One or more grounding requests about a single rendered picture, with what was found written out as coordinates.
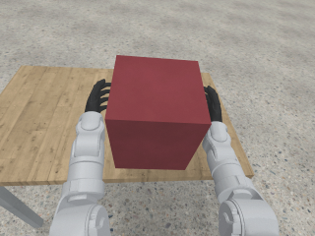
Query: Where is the carton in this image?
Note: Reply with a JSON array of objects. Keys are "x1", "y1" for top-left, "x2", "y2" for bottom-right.
[{"x1": 104, "y1": 55, "x2": 212, "y2": 170}]

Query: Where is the robot left upper arm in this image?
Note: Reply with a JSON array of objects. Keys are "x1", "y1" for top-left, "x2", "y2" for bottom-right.
[{"x1": 49, "y1": 204, "x2": 111, "y2": 236}]

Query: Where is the table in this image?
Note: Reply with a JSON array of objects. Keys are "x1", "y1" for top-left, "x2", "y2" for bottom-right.
[{"x1": 0, "y1": 65, "x2": 255, "y2": 228}]

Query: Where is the robot right forearm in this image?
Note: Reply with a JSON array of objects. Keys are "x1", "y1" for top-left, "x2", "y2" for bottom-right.
[{"x1": 202, "y1": 121, "x2": 280, "y2": 233}]

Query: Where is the robot right upper arm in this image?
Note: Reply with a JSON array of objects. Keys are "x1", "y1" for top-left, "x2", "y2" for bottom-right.
[{"x1": 219, "y1": 198, "x2": 280, "y2": 236}]

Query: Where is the robot left hand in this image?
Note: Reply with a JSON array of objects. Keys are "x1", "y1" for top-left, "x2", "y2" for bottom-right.
[{"x1": 85, "y1": 79, "x2": 111, "y2": 113}]

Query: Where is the robot left forearm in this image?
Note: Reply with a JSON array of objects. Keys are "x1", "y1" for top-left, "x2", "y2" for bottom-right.
[{"x1": 48, "y1": 111, "x2": 105, "y2": 236}]

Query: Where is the robot right hand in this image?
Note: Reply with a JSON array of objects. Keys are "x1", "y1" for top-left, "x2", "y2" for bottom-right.
[{"x1": 204, "y1": 86, "x2": 222, "y2": 122}]

